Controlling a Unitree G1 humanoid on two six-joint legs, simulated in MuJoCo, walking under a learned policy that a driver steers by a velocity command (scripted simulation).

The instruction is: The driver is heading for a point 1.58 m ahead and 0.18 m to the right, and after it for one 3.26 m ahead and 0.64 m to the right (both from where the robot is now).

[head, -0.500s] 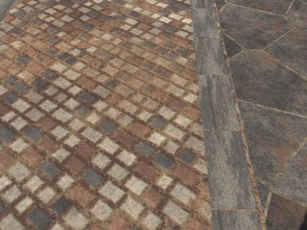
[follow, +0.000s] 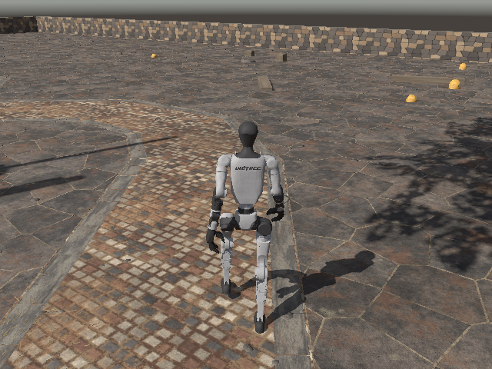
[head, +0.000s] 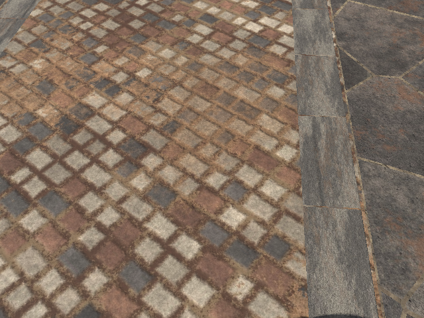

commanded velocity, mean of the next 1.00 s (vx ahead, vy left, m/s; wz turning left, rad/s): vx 0.49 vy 0.00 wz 0.00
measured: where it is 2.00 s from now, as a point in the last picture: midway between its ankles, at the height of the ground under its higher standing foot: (245, 164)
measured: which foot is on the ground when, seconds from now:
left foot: up 0.00-0.12, down 0.14-0.68, up 0.70-1.00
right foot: down 0.00-0.12, up 0.14-0.66, down 0.68-1.00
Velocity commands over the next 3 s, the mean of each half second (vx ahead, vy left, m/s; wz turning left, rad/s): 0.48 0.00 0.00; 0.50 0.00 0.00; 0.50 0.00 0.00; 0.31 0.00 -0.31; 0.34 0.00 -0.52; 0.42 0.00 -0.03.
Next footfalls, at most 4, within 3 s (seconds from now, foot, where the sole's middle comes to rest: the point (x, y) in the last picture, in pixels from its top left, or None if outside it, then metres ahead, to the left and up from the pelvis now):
0.14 left None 0.28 0.11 -0.77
0.68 right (285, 293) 0.58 -0.13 -0.77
1.26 left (217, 205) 0.89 0.11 -0.77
1.82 right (276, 149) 1.18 -0.12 -0.77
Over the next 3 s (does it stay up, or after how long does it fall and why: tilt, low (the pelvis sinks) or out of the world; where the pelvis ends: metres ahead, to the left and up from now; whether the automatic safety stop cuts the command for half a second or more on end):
stays up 1.36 -0.18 0.01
